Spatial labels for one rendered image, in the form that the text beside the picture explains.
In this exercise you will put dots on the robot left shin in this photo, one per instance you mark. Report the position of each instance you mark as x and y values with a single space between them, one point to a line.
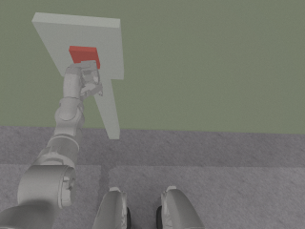
124 223

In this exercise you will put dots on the button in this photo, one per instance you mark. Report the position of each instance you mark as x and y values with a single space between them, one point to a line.
79 53

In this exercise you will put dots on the robot left hand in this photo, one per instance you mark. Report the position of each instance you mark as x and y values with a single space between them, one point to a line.
74 81

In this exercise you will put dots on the panel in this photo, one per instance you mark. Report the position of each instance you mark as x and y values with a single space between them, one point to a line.
60 31

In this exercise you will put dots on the robot right thigh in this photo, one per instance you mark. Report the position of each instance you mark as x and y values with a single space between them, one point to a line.
183 215

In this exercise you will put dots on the robot left upper arm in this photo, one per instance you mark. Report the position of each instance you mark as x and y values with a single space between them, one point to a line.
45 191

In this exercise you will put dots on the left robot forearm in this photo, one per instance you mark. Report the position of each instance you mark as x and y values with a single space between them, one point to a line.
66 139

